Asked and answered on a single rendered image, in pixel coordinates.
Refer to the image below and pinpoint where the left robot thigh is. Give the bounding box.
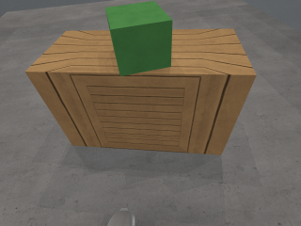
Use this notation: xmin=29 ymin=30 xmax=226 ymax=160
xmin=107 ymin=210 xmax=135 ymax=226

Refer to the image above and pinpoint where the pedestal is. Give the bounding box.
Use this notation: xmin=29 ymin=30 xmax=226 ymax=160
xmin=25 ymin=28 xmax=257 ymax=155

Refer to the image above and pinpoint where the carton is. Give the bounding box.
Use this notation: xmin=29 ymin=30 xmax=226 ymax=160
xmin=105 ymin=1 xmax=173 ymax=76

